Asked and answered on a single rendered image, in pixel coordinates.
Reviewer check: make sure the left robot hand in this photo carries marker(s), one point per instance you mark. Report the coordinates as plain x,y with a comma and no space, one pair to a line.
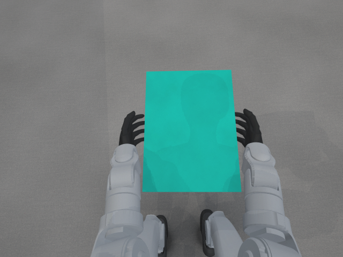
127,131

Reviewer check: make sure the robot right forearm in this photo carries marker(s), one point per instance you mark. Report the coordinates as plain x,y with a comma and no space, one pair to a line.
264,210

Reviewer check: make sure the robot left forearm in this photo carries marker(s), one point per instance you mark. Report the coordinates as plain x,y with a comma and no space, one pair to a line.
122,216

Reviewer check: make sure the carton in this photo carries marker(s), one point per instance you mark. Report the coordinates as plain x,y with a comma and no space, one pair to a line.
190,140

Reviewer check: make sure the robot right foot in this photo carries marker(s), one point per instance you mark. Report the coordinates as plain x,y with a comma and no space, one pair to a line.
204,216

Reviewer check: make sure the right robot hand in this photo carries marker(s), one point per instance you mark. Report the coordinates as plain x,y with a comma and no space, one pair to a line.
252,132

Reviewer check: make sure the right robot upper arm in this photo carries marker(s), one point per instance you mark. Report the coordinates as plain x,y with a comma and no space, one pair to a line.
260,247

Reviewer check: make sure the left robot shin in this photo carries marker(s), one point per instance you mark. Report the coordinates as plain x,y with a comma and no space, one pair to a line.
153,217

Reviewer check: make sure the left robot upper arm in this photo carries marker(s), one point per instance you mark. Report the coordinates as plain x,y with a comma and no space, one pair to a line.
127,247

